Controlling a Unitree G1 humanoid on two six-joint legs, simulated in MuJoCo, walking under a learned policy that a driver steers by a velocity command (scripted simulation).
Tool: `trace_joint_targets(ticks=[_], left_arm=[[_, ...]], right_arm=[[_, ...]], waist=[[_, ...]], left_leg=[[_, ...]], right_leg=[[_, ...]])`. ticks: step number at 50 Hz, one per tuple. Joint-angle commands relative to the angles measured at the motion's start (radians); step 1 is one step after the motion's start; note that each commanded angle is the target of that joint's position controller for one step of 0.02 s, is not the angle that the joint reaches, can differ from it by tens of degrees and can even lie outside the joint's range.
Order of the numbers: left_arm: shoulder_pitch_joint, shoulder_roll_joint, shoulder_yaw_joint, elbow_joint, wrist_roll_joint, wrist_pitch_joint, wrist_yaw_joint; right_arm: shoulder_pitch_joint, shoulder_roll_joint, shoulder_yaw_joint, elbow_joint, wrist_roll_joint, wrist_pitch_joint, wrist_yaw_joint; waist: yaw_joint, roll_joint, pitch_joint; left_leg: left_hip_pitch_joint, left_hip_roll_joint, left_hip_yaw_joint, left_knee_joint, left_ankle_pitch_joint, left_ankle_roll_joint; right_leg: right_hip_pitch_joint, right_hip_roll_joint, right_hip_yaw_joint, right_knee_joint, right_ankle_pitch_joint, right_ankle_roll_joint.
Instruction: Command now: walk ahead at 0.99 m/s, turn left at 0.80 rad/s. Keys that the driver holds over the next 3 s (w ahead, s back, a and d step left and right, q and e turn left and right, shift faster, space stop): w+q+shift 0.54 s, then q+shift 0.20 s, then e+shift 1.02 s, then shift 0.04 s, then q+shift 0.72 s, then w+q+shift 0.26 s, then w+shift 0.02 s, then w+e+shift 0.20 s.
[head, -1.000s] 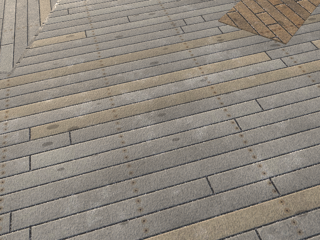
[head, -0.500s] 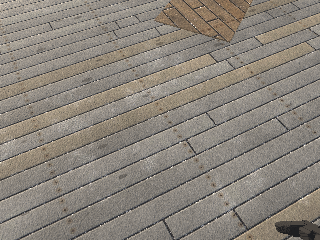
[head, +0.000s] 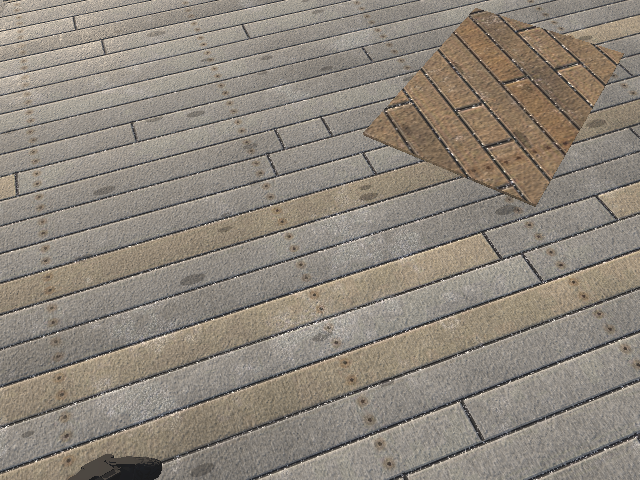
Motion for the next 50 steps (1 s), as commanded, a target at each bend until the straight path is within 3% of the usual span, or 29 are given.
trace_joint_targets(ticks=[1, 2, 5, 10, 12, 14, 16, 17, 18, 19, 20, 22, 23, 24, 26, 27, 29, 33, 34, 36, 37, 38, 39, 40, 41, 42, 44, 47, 50], left_arm=[[0.232, 0.122, 0.054, 0.032, -0.006, -0.004, 0.012], [0.238, 0.105, 0.051, 0.054, -0.015, -0.013, 0.012], [0.269, 0.066, 0.042, 0.103, -0.042, -0.039, -0.003], [0.254, 0.098, 0.049, 0.134, -0.039, -0.056, 0.002], [0.293, 0.154, 0.056, 0.141, -0.038, -0.055, 0.007], [0.341, 0.200, 0.067, 0.146, -0.039, -0.033, 0.020], [0.295, 0.266, 0.086, 0.121, -0.028, 0.008, 0.036], [0.263, 0.277, 0.090, 0.082, -0.034, 0.020, 0.035], [0.287, 0.232, 0.082, 0.088, -0.024, 0.020, 0.016], [0.349, 0.083, 0.047, 0.019, -0.013, 0.014, 0.000], [0.234, 0.152, 0.050, -0.067, -0.027, -0.015, 0.003], [0.146, 0.160, 0.037, -0.077, -0.026, -0.044, 0.007], [0.152, 0.149, 0.033, -0.063, -0.011, -0.033, 0.011], [0.182, 0.147, 0.030, -0.056, 0.007, -0.013, 0.011], [0.179, 0.121, 0.026, -0.053, 0.018, 0.030, 0.004], [0.125, 0.104, 0.019, -0.094, 0.010, 0.037, -0.001], [-0.029, 0.068, 0.001, -0.158, -0.011, 0.029, -0.007], [-0.059, 0.056, -0.008, -0.160, -0.035, 0.016, -0.010], [-0.160, 0.084, 0.026, -0.216, -0.070, -0.032, 0.006], [-0.049, 0.167, 0.069, -0.205, -0.090, -0.053, 0.032], [0.154, 0.191, 0.083, -0.162, -0.080, -0.054, 0.039], [0.314, 0.221, 0.076, -0.122, -0.060, -0.042, 0.037], [0.353, 0.235, 0.070, -0.117, -0.009, -0.036, 0.016], [0.264, 0.239, 0.086, -0.121, -0.037, -0.024, 0.002], [0.180, 0.162, 0.073, -0.141, -0.039, -0.010, 0.004], [0.112, 0.095, 0.045, -0.134, -0.038, 0.003, 0.004], [0.052, 0.105, 0.034, -0.107, -0.053, 0.004, -0.008], [0.051, 0.168, 0.070, -0.075, -0.065, 0.010, -0.014], [0.075, 0.221, 0.098, -0.069, -0.076, 0.039, 0.000]], right_arm=[[-0.102, -0.033, 0.000, -0.125, -0.026, 0.005, 0.019], [-0.108, -0.021, 0.003, -0.129, -0.040, 0.025, 0.031], [-0.214, 0.010, 0.015, -0.186, -0.042, 0.063, 0.054], [-0.393, -0.020, 0.035, -0.262, -0.036, 0.065, 0.082], [-0.436, -0.007, 0.047, -0.278, -0.034, 0.062, 0.090], [-0.403, -0.045, 0.039, -0.255, -0.037, 0.057, 0.080], [-0.148, -0.112, 0.009, -0.185, -0.031, 0.050, 0.063], [0.059, -0.152, -0.021, -0.108, -0.016, 0.048, 0.047], [0.084, -0.187, -0.043, -0.090, -0.023, 0.046, 0.021], [-0.041, -0.302, -0.062, -0.125, -0.038, 0.066, 0.005], [0.013, -0.330, -0.080, -0.154, -0.041, 0.077, 0.002], [-0.016, -0.247, -0.067, -0.119, -0.030, 0.060, -0.015], [-0.062, -0.216, -0.057, -0.116, -0.025, 0.046, -0.017], [-0.084, -0.180, -0.041, -0.124, -0.018, 0.027, -0.019], [-0.107, -0.141, -0.027, -0.124, -0.009, 0.004, -0.014], [-0.098, -0.157, -0.028, -0.129, -0.012, -0.006, -0.012], [-0.075, -0.156, -0.031, -0.118, -0.011, -0.013, -0.012], [0.005, -0.177, -0.049, -0.080, 0.001, 0.014, -0.005], [0.034, -0.084, -0.031, -0.097, 0.078, 0.015, -0.033], [-0.058, -0.170, -0.047, -0.117, 0.049, 0.023, -0.046], [-0.111, -0.147, -0.042, -0.145, 0.029, 0.028, -0.047], [-0.047, 0.007, 0.003, -0.166, -0.021, 0.038, -0.048], [0.184, -0.009, 0.013, -0.181, -0.005, 0.035, -0.036], [0.234, -0.088, 0.007, -0.149, 0.023, 0.048, -0.028], [0.091, -0.113, 0.003, -0.158, 0.032, 0.064, -0.028], [-0.022, -0.102, 0.004, -0.171, 0.021, 0.077, -0.035], [-0.109, -0.074, 0.012, -0.213, -0.010, 0.080, -0.037], [-0.160, -0.001, 0.039, -0.235, -0.027, 0.048, -0.045], [-0.180, -0.037, 0.036, -0.226, -0.008, 0.055, -0.048]], waist=[[0.124, -0.116, -0.097], [0.102, -0.142, -0.063], [0.079, -0.104, 0.015], [0.052, -0.059, 0.110], [0.051, -0.071, 0.123], [0.021, -0.084, 0.069], [-0.124, -0.130, -0.083], [-0.199, -0.092, -0.210], [-0.165, 0.003, -0.173], [0.003, 0.219, -0.163], [-0.073, 0.113, -0.298], [0.001, -0.086, -0.047], [0.053, -0.126, -0.003], [0.094, -0.126, 0.026], [0.125, -0.131, 0.018], [0.119, -0.079, 0.039], [0.087, -0.086, 0.112], [0.009, -0.008, -0.016], [-0.012, -0.082, -0.035], [0.105, 0.014, -0.115], [0.203, 0.071, -0.252], [0.190, -0.065, -0.413], [0.102, -0.375, -0.606], [0.089, -0.312, -0.616], [0.119, -0.200, -0.476], [0.103, -0.076, -0.316], [0.047, -0.053, -0.106], [0.034, -0.100, -0.113], [0.032, -0.147, -0.215]], left_leg=[[-0.483, 0.107, 0.000, 0.139, 0.079, 0.001], [-0.464, 0.132, 0.002, 0.131, 0.078, -0.012], [-0.529, 0.159, 0.026, 0.097, 0.142, -0.020], [-0.457, 0.114, 0.157, -0.222, 0.371, 0.005], [-0.353, 0.078, 0.231, -0.358, 0.380, 0.045], [-0.267, -0.011, 0.300, -0.409, 0.326, 0.078], [0.010, -0.074, 0.281, -0.409, 0.219, 0.117], [0.275, -0.125, 0.238, -0.435, 0.161, 0.145], [0.440, -0.053, 0.080, -0.533, 0.104, 0.179], [0.606, 0.179, -0.402, -0.591, 0.113, 0.305], [0.686, 0.265, -0.730, -0.822, -0.068, 0.401], [0.420, 0.242, -0.653, -0.945, -0.024, 0.311], [0.280, 0.181, -0.535, -0.943, 0.075, 0.270], [0.154, 0.135, -0.450, -0.917, 0.249, 0.264], [0.026, 0.071, -0.361, -0.964, 0.184, 0.254], [-0.053, 0.064, -0.358, -0.985, 0.219, 0.264], [-0.140, 0.015, -0.290, -0.954, 0.555, 0.216], [-0.053, -0.055, -0.241, -0.789, 0.841, 0.064], [-0.059, -0.054, -0.370, -0.742, 0.623, 0.026], [0.046, -0.058, -0.370, -0.572, 0.663, -0.027], [0.011, -0.100, -0.313, -0.334, 0.602, -0.080], [-0.137, -0.158, -0.193, -0.009, -0.220, -0.129], [-0.282, -0.203, -0.205, 0.316, -0.443, -0.166], [-0.365, -0.107, -0.224, 0.482, -0.323, -0.194], [-0.410, -0.054, -0.138, 0.437, -0.235, -0.199], [-0.394, -0.027, -0.082, 0.371, -0.167, -0.200], [-0.313, 0.016, -0.044, 0.159, -0.143, -0.180], [-0.168, 0.001, 0.029, -0.247, -0.164, -0.186], [-0.057, -0.026, -0.009, -0.385, 0.013, -0.178]], right_leg=[[0.467, -0.303, 0.392, -0.352, -0.187, -0.112], [0.401, -0.286, 0.325, -0.378, -0.141, -0.108], [0.367, -0.258, 0.115, -0.419, 0.095, -0.077], [0.324, -0.159, -0.180, -0.507, 0.371, -0.046], [0.354, -0.174, -0.243, -0.473, 0.678, -0.027], [0.487, -0.182, -0.260, -0.336, 1.130, -0.017], [0.493, -0.227, -0.238, 0.003, 1.341, -0.033], [0.383, -0.218, -0.217, 0.314, 1.328, -0.048], [0.141, -0.121, -0.203, 0.652, 0.531, -0.023], [-0.273, 0.056, -0.138, 1.050, -0.303, 0.032], [-0.427, 0.067, 0.093, 1.094, -0.242, 0.029], [-0.432, -0.032, 0.129, 0.873, -0.119, 0.011], [-0.347, -0.060, 0.125, 0.800, -0.120, 0.017], [-0.261, -0.078, 0.128, 0.740, -0.131, 0.030], [-0.199, -0.103, 0.112, 0.631, -0.175, 0.063], [-0.173, -0.101, 0.090, 0.531, -0.139, 0.073], [-0.118, -0.073, 0.050, 0.316, 0.053, 0.082], [0.121, 0.078, 0.000, 0.017, 0.353, 0.023], [0.208, 0.135, 0.096, -0.130, 0.326, 0.041], [0.322, 0.116, 0.099, -0.222, 0.414, 0.034], [0.551, 0.037, 0.127, -0.180, 0.533, 0.001], [0.812, -0.229, 0.317, 0.017, 0.933, -0.074], [0.977, -0.480, 0.763, -0.016, 1.140, -0.275], [0.934, -0.495, 0.873, -0.064, 0.710, -0.369], [0.791, -0.372, 0.730, -0.154, 0.424, -0.324], [0.585, -0.278, 0.595, -0.202, 0.362, -0.269], [0.282, -0.168, 0.452, -0.256, 0.522, -0.234], [0.187, -0.088, 0.332, -0.258, 0.834, -0.233], [0.190, -0.120, 0.398, -0.258, 0.670, -0.251]])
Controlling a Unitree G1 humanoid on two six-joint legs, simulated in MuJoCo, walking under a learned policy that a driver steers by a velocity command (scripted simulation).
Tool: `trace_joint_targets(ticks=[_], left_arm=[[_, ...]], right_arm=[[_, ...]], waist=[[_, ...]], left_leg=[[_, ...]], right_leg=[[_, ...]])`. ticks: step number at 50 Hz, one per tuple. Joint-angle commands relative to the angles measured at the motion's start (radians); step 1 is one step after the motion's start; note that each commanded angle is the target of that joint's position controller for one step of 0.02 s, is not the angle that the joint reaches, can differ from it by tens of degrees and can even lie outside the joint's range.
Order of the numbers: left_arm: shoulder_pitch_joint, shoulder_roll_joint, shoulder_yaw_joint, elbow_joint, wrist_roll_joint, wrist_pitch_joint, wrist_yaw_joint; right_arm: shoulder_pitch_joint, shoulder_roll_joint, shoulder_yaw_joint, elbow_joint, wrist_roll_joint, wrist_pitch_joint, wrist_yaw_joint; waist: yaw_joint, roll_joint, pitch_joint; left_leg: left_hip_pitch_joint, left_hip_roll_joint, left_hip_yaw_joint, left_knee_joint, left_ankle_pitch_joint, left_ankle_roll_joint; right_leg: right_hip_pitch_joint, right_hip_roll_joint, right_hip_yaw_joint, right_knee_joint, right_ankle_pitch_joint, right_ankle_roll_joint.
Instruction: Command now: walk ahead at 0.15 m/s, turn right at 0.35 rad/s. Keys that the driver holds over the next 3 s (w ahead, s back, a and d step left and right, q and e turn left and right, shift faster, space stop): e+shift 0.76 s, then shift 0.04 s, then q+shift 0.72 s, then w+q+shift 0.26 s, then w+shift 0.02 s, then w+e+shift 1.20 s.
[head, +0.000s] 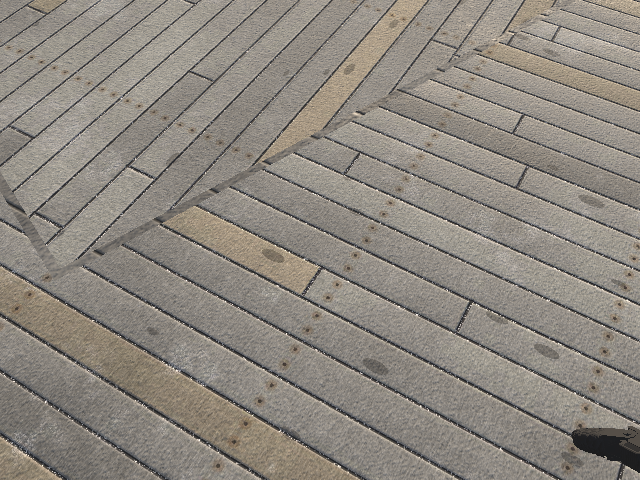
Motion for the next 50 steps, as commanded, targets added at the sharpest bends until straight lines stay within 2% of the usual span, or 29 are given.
trace_joint_targets(ticks=[1, 3, 5, 6, 7, 8, 9, 10, 11, 12, 16, 19, 22, 26, 27, 28, 29, 30, 31, 32, 33, 35, 40, 43, 45, 47, 48, 49, 50], left_arm=[[-0.099, 0.202, 0.068, -0.102, -0.019, 0.006, 0.013], [-0.109, 0.201, 0.074, -0.115, -0.031, 0.028, 0.023], [-0.110, 0.183, 0.074, -0.120, -0.035, 0.044, 0.035], [-0.082, 0.157, 0.069, -0.115, -0.035, 0.048, 0.037], [-0.021, 0.095, 0.054, -0.110, -0.029, 0.051, 0.033], [0.004, 0.086, 0.057, -0.142, -0.035, 0.045, 0.037], [0.025, 0.176, 0.080, -0.132, -0.029, 0.043, 0.040], [0.061, 0.210, 0.096, -0.107, -0.033, 0.055, 0.043], [0.104, 0.203, 0.101, -0.075, -0.027, 0.073, 0.051], [0.120, 0.189, 0.101, -0.069, -0.020, 0.084, 0.053], [0.009, 0.111, 0.073, -0.141, -0.029, 0.090, 0.037], [-0.050, 0.078, 0.052, -0.183, -0.023, 0.087, 0.012], [-0.058, 0.092, 0.052, -0.199, -0.023, 0.092, -0.007], [-0.031, 0.115, 0.073, -0.202, -0.026, 0.119, -0.019], [0.010, 0.128, 0.085, -0.186, -0.024, 0.122, -0.012], [0.087, 0.202, 0.115, -0.166, -0.022, 0.120, 0.004], [0.102, 0.360, 0.147, -0.188, -0.016, 0.112, 0.023], [0.092, 0.319, 0.133, -0.219, 0.027, 0.079, 0.008], [0.064, 0.285, 0.120, -0.208, 0.029, 0.058, 0.002], [0.012, 0.259, 0.115, -0.202, 0.003, 0.050, 0.012], [-0.046, 0.219, 0.100, -0.210, -0.022, 0.057, 0.023], [-0.109, 0.201, 0.089, -0.234, -0.017, 0.070, 0.039], [-0.103, 0.209, 0.092, -0.227, -0.017, 0.076, 0.056], [-0.106, 0.169, 0.068, -0.213, 0.005, 0.077, 0.048], [-0.108, 0.116, 0.040, -0.194, 0.018, 0.073, 0.034], [-0.126, 0.059, 0.010, -0.168, 0.025, 0.061, 0.021], [-0.115, 0.064, 0.010, -0.153, 0.026, 0.053, 0.017], [-0.073, 0.088, 0.018, -0.138, 0.032, 0.044, 0.017], [-0.021, 0.126, 0.033, -0.134, 0.044, 0.039, 0.023]], right_arm=[[0.165, -0.064, -0.014, -0.003, 0.009, 0.014, -0.003], [0.105, -0.081, -0.022, -0.024, 0.006, 0.028, 0.004], [0.104, -0.081, -0.031, -0.030, 0.003, 0.024, 0.011], [0.124, -0.100, -0.042, -0.028, 0.000, 0.020, 0.008], [0.161, -0.156, -0.055, -0.036, -0.020, 0.023, -0.002], [0.130, -0.199, -0.067, -0.033, -0.058, 0.024, 0.005], [0.065, -0.144, -0.054, -0.053, -0.066, 0.011, 0.005], [-0.014, -0.083, -0.040, -0.066, -0.048, 0.003, 0.000], [-0.060, -0.054, -0.033, -0.075, -0.029, -0.003, -0.003], [-0.078, -0.046, -0.032, -0.073, -0.018, -0.004, -0.006], [0.008, -0.058, -0.042, -0.038, -0.022, 0.005, -0.025], [0.051, -0.104, -0.066, -0.014, -0.019, 0.016, -0.024], [0.051, -0.152, -0.091, -0.005, -0.009, 0.016, -0.007], [0.049, -0.160, -0.109, 0.014, 0.033, 0.000, 0.015], [0.073, -0.138, -0.108, 0.030, 0.040, -0.003, 0.020], [0.129, -0.097, -0.101, 0.050, 0.027, -0.007, 0.028], [0.098, -0.032, -0.076, -0.021, -0.028, -0.009, 0.031], [-0.014, -0.073, -0.083, -0.049, -0.031, -0.014, 0.020], [-0.056, -0.107, -0.092, -0.052, -0.003, -0.012, 0.011], [-0.045, -0.100, -0.094, -0.043, 0.003, -0.012, 0.000], [-0.014, -0.109, -0.097, -0.025, -0.006, -0.009, -0.011], [0.023, -0.106, -0.099, -0.010, -0.016, -0.011, -0.010], [0.039, -0.065, -0.077, 0.020, -0.001, -0.012, 0.003], [0.059, -0.071, -0.069, 0.034, 0.003, -0.004, 0.017], [0.065, -0.063, -0.061, 0.030, 0.006, -0.003, 0.025], [0.083, -0.029, -0.048, 0.034, 0.007, -0.009, 0.038], [0.080, -0.029, -0.046, 0.028, 0.005, -0.012, 0.042], [0.051, -0.078, -0.054, 0.005, -0.006, -0.013, 0.040], [0.023, -0.167, -0.072, -0.027, -0.005, -0.013, 0.035]], waist=[[-0.098, -0.105, -0.284], [-0.094, -0.109, -0.232], [-0.114, -0.119, -0.184], [-0.120, -0.101, -0.174], [-0.107, 0.046, -0.223], [-0.071, 0.278, -0.209], [-0.044, 0.235, -0.169], [-0.014, 0.191, -0.136], [0.000, 0.158, -0.128], [0.003, 0.143, -0.124], [-0.058, 0.118, -0.134], [-0.089, 0.127, -0.169], [-0.085, 0.152, -0.182], [-0.045, 0.164, -0.189], [-0.025, 0.131, -0.200], [-0.007, -0.025, -0.210], [-0.044, -0.395, -0.200], [0.042, -0.276, -0.324], [0.032, -0.166, -0.284], [-0.010, -0.113, -0.233], [-0.041, -0.079, -0.209], [-0.078, -0.098, -0.215], [-0.064, -0.108, -0.244], [-0.040, -0.141, -0.254], [-0.035, -0.142, -0.245], [-0.054, -0.135, -0.219], [-0.062, -0.128, -0.187], [-0.040, -0.094, -0.158], [0.014, 0.016, -0.135]], left_leg=[[0.198, -0.038, 0.002, -0.141, 0.127, 0.011], [0.240, -0.046, -0.007, -0.222, 0.168, 0.031], [0.338, -0.037, -0.005, -0.375, 0.246, 0.059], [0.418, 0.015, -0.024, -0.460, 0.258, 0.089], [0.523, 0.234, -0.199, -0.540, 0.205, 0.173], [0.419, 0.425, -0.452, -0.656, 0.148, 0.304], [0.335, 0.425, -0.430, -0.671, 0.153, 0.334], [0.296, 0.354, -0.311, -0.659, 0.169, 0.298], [0.295, 0.293, -0.212, -0.644, 0.223, 0.264], [0.298, 0.273, -0.147, -0.628, 0.294, 0.256], [0.371, 0.264, 0.001, -0.613, 0.445, 0.289], [0.426, 0.302, 0.050, -0.591, 0.499, 0.304], [0.397, 0.335, 0.107, -0.572, 0.555, 0.291], [0.397, 0.362, 0.175, -0.458, 0.556, 0.212], [0.346, 0.334, 0.224, -0.367, 0.496, 0.156], [0.180, 0.255, 0.295, -0.164, 0.332, 0.076], [-0.218, 0.099, 0.316, 0.177, -0.232, -0.031], [-0.291, 0.040, 0.080, 0.334, -0.266, -0.030], [-0.297, 0.052, 0.034, 0.368, -0.181, -0.001], [-0.303, 0.060, 0.013, 0.328, -0.082, 0.017], [-0.292, 0.071, 0.005, 0.281, -0.015, 0.018], [-0.193, 0.036, 0.010, 0.237, 0.074, 0.007], [-0.101, -0.016, -0.004, -0.025, 0.157, -0.015], [0.010, 0.021, 0.026, -0.077, 0.158, -0.014], [0.093, 0.050, 0.038, -0.122, 0.136, 0.001], [0.226, 0.059, 0.057, -0.282, 0.197, 0.028], [0.283, 0.045, 0.066, -0.400, 0.298, 0.046], [0.292, 0.061, 0.014, -0.425, 0.429, 0.069], [0.260, 0.131, -0.094, -0.420, 0.620, 0.116]], right_leg=[[0.101, -0.225, 0.304, -0.084, 0.333, -0.213], [0.017, -0.202, 0.354, -0.114, -0.008, -0.180], [-0.071, -0.161, 0.381, -0.098, -0.223, -0.133], [-0.130, -0.121, 0.364, -0.045, -0.325, -0.092], [-0.219, -0.043, 0.262, 0.178, -0.547, -0.032], [-0.320, 0.060, 0.055, 0.447, -0.573, 0.006], [-0.308, -0.035, 0.050, 0.618, -0.499, 0.040], [-0.301, -0.051, 0.031, 0.692, -0.435, 0.061], [-0.298, -0.061, 0.013, 0.765, -0.387, 0.086], [-0.312, -0.074, -0.001, 0.840, -0.345, 0.107], [-0.347, -0.131, -0.052, 0.773, -0.251, 0.154], [-0.281, -0.160, -0.074, 0.600, -0.265, 0.148], [-0.152, -0.150, -0.128, 0.455, -0.284, 0.109], [0.006, -0.116, -0.171, 0.202, -0.226, 0.031], [0.115, -0.086, -0.169, 0.102, -0.139, -0.004], [0.308, -0.126, -0.043, 0.008, 0.129, -0.063], [0.503, -0.390, 0.377, 0.033, 0.571, -0.239], [0.463, -0.453, 0.497, -0.019, 0.466, -0.369], [0.425, -0.405, 0.404, -0.044, 0.354, -0.328], [0.377, -0.343, 0.343, -0.043, 0.262, -0.268], [0.335, -0.311, 0.302, -0.039, 0.216, -0.226], [0.239, -0.260, 0.269, -0.035, 0.245, -0.205], [0.226, -0.222, 0.294, 0.001, 0.144, -0.184], [0.170, -0.238, 0.276, 0.026, 0.163, -0.186], [0.131, -0.249, 0.274, 0.037, 0.179, -0.193], [0.080, -0.233, 0.242, 0.033, 0.089, -0.171], [0.061, -0.203, 0.217, 0.030, -0.004, -0.144], [0.061, -0.156, 0.195, 0.047, -0.113, -0.104], [0.064, -0.080, 0.138, 0.120, -0.247, -0.061]])
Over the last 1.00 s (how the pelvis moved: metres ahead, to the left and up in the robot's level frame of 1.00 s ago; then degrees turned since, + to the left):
0.76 0.16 0.01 43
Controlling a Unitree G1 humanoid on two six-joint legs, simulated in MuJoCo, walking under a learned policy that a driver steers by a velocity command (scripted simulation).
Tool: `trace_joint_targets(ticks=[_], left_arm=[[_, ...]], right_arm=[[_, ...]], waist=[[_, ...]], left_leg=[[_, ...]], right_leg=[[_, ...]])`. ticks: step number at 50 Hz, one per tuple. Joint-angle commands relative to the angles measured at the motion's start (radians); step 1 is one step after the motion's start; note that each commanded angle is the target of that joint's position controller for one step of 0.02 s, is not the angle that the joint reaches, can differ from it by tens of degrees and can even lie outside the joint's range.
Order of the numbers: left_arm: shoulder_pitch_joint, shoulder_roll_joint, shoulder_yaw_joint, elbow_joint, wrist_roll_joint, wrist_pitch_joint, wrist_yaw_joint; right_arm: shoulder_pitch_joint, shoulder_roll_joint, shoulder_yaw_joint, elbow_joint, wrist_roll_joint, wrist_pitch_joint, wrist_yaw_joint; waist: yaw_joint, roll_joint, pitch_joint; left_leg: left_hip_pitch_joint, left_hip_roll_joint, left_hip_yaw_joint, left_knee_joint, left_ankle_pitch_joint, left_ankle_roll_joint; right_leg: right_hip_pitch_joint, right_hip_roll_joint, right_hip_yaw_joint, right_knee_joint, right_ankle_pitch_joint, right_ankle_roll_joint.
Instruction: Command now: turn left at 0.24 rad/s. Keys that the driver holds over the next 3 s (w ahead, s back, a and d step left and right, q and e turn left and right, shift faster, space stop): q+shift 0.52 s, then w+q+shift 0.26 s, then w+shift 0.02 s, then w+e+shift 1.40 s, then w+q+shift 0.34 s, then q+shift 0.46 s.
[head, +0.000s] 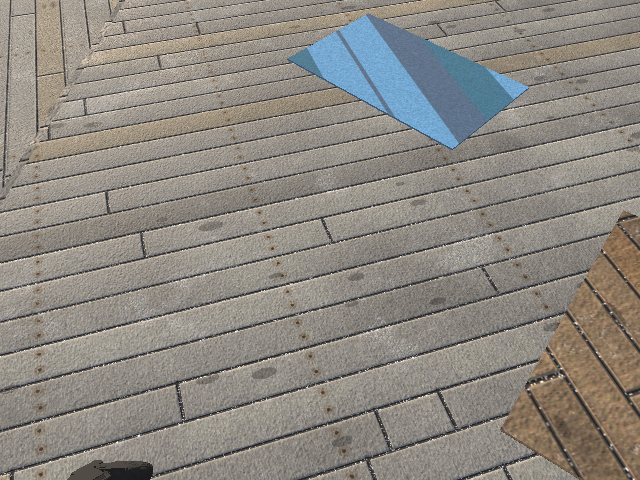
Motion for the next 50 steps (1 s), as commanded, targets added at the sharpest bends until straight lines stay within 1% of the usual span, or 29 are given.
trace_joint_targets(ticks=[1, 3, 6, 9, 11, 12, 13, 14, 15, 16, 18, 20, 22, 26, 29, 31, 37, 38, 39, 40, 41, 42, 43, 44, 45, 46, 47, 48, 50], left_arm=[[0.128, 0.152, 0.049, -0.032, 0.020, -0.026, 0.008], [0.034, 0.157, 0.061, -0.051, -0.003, -0.022, 0.027], [0.006, 0.099, 0.062, -0.066, -0.017, -0.016, 0.021], [0.024, 0.072, 0.064, -0.051, -0.035, -0.031, 0.005], [0.105, 0.072, 0.074, -0.008, -0.043, -0.038, -0.005], [0.145, 0.110, 0.089, 0.011, -0.038, -0.034, -0.006], [0.127, 0.208, 0.110, 0.006, -0.011, -0.024, -0.001], [0.074, 0.196, 0.105, -0.024, 0.028, -0.031, -0.004], [0.029, 0.151, 0.088, -0.046, 0.025, -0.039, 0.004], [-0.015, 0.111, 0.076, -0.053, 0.009, -0.042, 0.014], [-0.027, 0.123, 0.077, -0.047, -0.015, -0.042, 0.033], [0.035, 0.137, 0.079, -0.031, -0.006, -0.033, 0.045], [0.091, 0.160, 0.087, -0.014, -0.001, -0.022, 0.049], [0.094, 0.210, 0.103, -0.002, -0.008, -0.011, 0.036], [0.149, 0.244, 0.118, 0.019, -0.030, -0.033, 0.016], [0.161, 0.256, 0.124, 0.028, -0.039, -0.052, 0.011], [0.218, 0.274, 0.132, 0.084, -0.045, -0.068, -0.010], [0.251, 0.217, 0.101, 0.094, 0.021, -0.048, -0.031], [0.240, 0.219, 0.098, 0.097, 0.010, -0.039, -0.041], [0.226, 0.241, 0.097, 0.098, -0.010, -0.033, -0.041], [0.194, 0.235, 0.086, 0.091, -0.017, -0.034, -0.037], [0.081, 0.115, 0.050, -0.001, 0.007, -0.044, -0.039], [-0.049, 0.141, 0.052, -0.071, 0.043, -0.055, -0.032], [-0.044, 0.179, 0.057, -0.067, 0.015, -0.057, -0.034], [0.043, 0.173, 0.048, -0.019, -0.009, -0.066, -0.038], [0.114, 0.179, 0.048, 0.031, -0.008, -0.069, -0.045], [0.175, 0.177, 0.048, 0.077, -0.002, -0.059, -0.054], [0.198, 0.171, 0.046, 0.097, -0.007, -0.045, -0.064], [0.175, 0.148, 0.043, 0.112, -0.019, -0.030, -0.078]], right_arm=[[-0.132, -0.239, -0.053, -0.127, 0.009, -0.019, -0.002], [-0.077, -0.191, -0.050, -0.124, 0.015, -0.015, -0.006], [-0.015, -0.200, -0.065, -0.126, 0.024, -0.012, -0.021], [-0.037, -0.203, -0.082, -0.137, 0.040, 0.013, -0.038], [-0.113, -0.192, -0.084, -0.164, 0.057, 0.043, -0.047], [-0.119, -0.163, -0.077, -0.177, 0.057, 0.051, -0.048], [-0.089, -0.107, -0.062, -0.194, 0.053, 0.051, -0.045], [-0.035, -0.162, -0.079, -0.185, 0.030, 0.037, -0.039], [-0.009, -0.213, -0.097, -0.164, 0.024, 0.033, -0.030], [0.022, -0.216, -0.102, -0.132, 0.028, 0.037, -0.026], [0.017, -0.168, -0.088, -0.123, 0.032, 0.047, -0.023], [-0.040, -0.132, -0.069, -0.153, 0.042, 0.048, -0.011], [-0.097, -0.113, -0.055, -0.187, 0.042, 0.048, -0.003], [-0.129, -0.101, -0.044, -0.220, 0.034, 0.051, 0.014], [-0.178, -0.113, -0.042, -0.244, 0.043, 0.056, 0.030], [-0.223, -0.120, -0.042, -0.264, 0.048, 0.050, 0.041], [-0.280, -0.082, -0.021, -0.276, 0.050, 0.036, 0.067], [-0.274, -0.112, -0.023, -0.264, -0.072, 0.068, 0.093], [-0.232, -0.112, -0.031, -0.248, -0.067, 0.071, 0.097], [-0.094, -0.116, -0.039, -0.199, -0.055, 0.062, 0.085], [0.187, -0.151, -0.062, -0.095, -0.051, 0.046, 0.062], [0.347, -0.291, -0.091, -0.058, -0.036, 0.033, 0.036], [0.289, -0.338, -0.085, -0.104, -0.026, 0.014, 0.020], [0.247, -0.282, -0.071, -0.096, -0.034, 0.010, 0.013], [0.230, -0.242, -0.053, -0.083, -0.045, -0.001, 0.006], [0.176, -0.187, -0.033, -0.080, -0.048, -0.015, 0.004], [0.117, -0.149, -0.015, -0.078, -0.041, -0.031, 0.003], [0.108, -0.136, -0.005, -0.074, -0.036, -0.051, 0.003], [0.138, -0.139, -0.005, -0.038, -0.028, -0.078, 0.009]], waist=[[0.137, 0.143, -0.030], [0.074, 0.207, -0.033], [0.037, 0.221, -0.072], [0.041, 0.178, -0.117], [0.087, 0.159, -0.139], [0.090, 0.109, -0.141], [0.052, -0.169, -0.093], [0.027, -0.222, -0.071], [0.004, -0.141, -0.057], [-0.014, -0.071, -0.037], [0.002, -0.087, -0.017], [0.046, -0.102, -0.015], [0.085, -0.108, -0.029], [0.096, -0.115, -0.038], [0.128, -0.117, -0.036], [0.135, -0.114, 0.006], [0.135, -0.079, 0.057], [0.143, -0.120, 0.022], [0.111, -0.134, 0.015], [0.027, -0.101, -0.029], [-0.121, 0.013, -0.137], [-0.203, 0.349, -0.123], [-0.194, 0.285, -0.089], [-0.154, 0.127, -0.030], [-0.098, 0.102, -0.011], [-0.038, 0.064, 0.005], [0.008, 0.077, 0.030], [0.019, 0.117, 0.055], [0.032, 0.096, 0.125]], left_leg=[[0.049, 0.149, -0.230, -0.135, 0.383, 0.154], [0.045, 0.197, -0.390, -0.199, 0.287, 0.219], [0.162, 0.212, -0.482, -0.188, 0.349, 0.252], [0.215, 0.178, -0.485, -0.170, 0.355, 0.216], [0.115, 0.108, -0.428, -0.136, 0.262, 0.159], [-0.018, 0.054, -0.378, -0.077, 0.115, 0.111], [-0.264, -0.089, -0.196, 0.132, -0.181, 0.042], [-0.326, -0.073, -0.143, 0.365, -0.361, -0.001], [-0.318, -0.017, -0.129, 0.516, -0.323, -0.024], [-0.310, -0.002, -0.116, 0.560, -0.257, -0.041], [-0.380, 0.031, -0.078, 0.628, -0.134, -0.068], [-0.394, 0.043, -0.014, 0.590, -0.091, -0.089], [-0.408, 0.064, 0.014, 0.519, -0.084, -0.103], [-0.342, 0.094, 0.053, 0.383, -0.086, -0.093], [-0.340, 0.119, 0.073, 0.342, -0.105, -0.056], [-0.390, 0.128, 0.074, 0.308, -0.132, -0.021], [-0.364, 0.126, 0.122, 0.218, -0.210, 0.061], [-0.255, 0.062, 0.214, 0.135, -0.178, 0.087], [-0.097, 0.007, 0.267, 0.096, -0.201, 0.106], [0.117, -0.063, 0.290, 0.036, -0.185, 0.128], [0.488, -0.115, 0.236, -0.005, -0.164, 0.172], [0.700, 0.187, -0.242, -0.224, -0.461, 0.240], [0.636, 0.313, -0.611, -0.397, -0.462, 0.275], [0.616, 0.359, -0.494, -0.365, -0.298, 0.276], [0.550, 0.335, -0.365, -0.332, -0.146, 0.255], [0.481, 0.274, -0.254, -0.339, -0.103, 0.218], [0.398, 0.228, -0.178, -0.379, -0.104, 0.181], [0.328, 0.220, -0.122, -0.401, -0.029, 0.159], [0.289, 0.192, 0.004, -0.437, 0.163, 0.112]], right_leg=[[0.009, -0.051, -0.031, -0.024, -0.024, 0.011], [-0.005, -0.034, -0.081, 0.063, -0.039, 0.044], [-0.104, -0.007, -0.057, 0.128, -0.207, 0.042], [-0.100, -0.018, -0.032, 0.029, -0.168, 0.049], [0.083, -0.022, -0.059, -0.198, 0.026, 0.042], [0.221, -0.103, -0.008, -0.266, 0.098, 0.013], [0.306, -0.323, 0.255, -0.329, 0.163, -0.102], [0.229, -0.504, 0.389, -0.338, 0.327, -0.216], [0.196, -0.513, 0.324, -0.324, 0.398, -0.239], [0.190, -0.427, 0.190, -0.297, 0.422, -0.189], [0.230, -0.358, 0.055, -0.279, 0.461, -0.150], [0.260, -0.334, -0.042, -0.277, 0.572, -0.162], [0.324, -0.362, -0.067, -0.280, 0.590, -0.185], [0.342, -0.410, -0.139, -0.286, 0.582, -0.195], [0.354, -0.468, -0.104, -0.408, 0.015, -0.183], [0.396, -0.500, -0.083, -0.456, -0.152, -0.163], [0.487, -0.509, -0.234, -0.441, -0.092, -0.116], [0.471, -0.483, -0.333, -0.388, -0.066, -0.067], [0.375, -0.455, -0.393, -0.298, 0.139, -0.041], [0.270, -0.421, -0.456, -0.101, 0.399, -0.026], [0.038, -0.366, -0.504, 0.230, 0.545, -0.005], [-0.424, -0.227, -0.479, 0.589, -0.190, 0.051], [-0.649, -0.147, -0.224, 0.745, -0.257, 0.064], [-0.691, -0.206, -0.160, 0.769, -0.132, 0.043], [-0.625, -0.237, -0.156, 0.724, -0.048, 0.020], [-0.550, -0.257, -0.136, 0.656, 0.012, 0.014], [-0.480, -0.256, -0.118, 0.629, 0.068, 0.020], [-0.429, -0.233, -0.080, 0.622, 0.101, 0.023], [-0.461, -0.186, -0.058, 0.600, 0.165, 0.016]])
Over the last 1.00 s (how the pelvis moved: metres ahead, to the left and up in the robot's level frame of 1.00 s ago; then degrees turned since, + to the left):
0.07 -0.04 -0.01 -42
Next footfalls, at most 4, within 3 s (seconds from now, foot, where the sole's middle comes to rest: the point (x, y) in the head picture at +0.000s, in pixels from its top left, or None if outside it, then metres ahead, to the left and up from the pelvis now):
0.82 left None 0.00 0.22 -0.76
1.28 right None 0.39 0.43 -0.76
1.68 left None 0.70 0.77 -0.76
2.14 right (109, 260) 1.10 0.55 -0.77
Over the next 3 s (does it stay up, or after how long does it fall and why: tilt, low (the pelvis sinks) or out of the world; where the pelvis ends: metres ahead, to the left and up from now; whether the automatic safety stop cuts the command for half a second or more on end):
stays up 1.64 0.44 -0.01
